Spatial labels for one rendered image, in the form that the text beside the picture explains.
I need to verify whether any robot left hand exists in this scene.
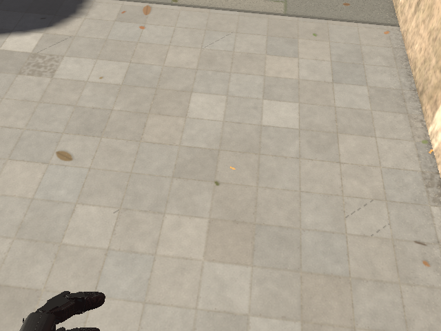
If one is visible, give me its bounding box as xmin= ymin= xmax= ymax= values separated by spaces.
xmin=20 ymin=291 xmax=105 ymax=331

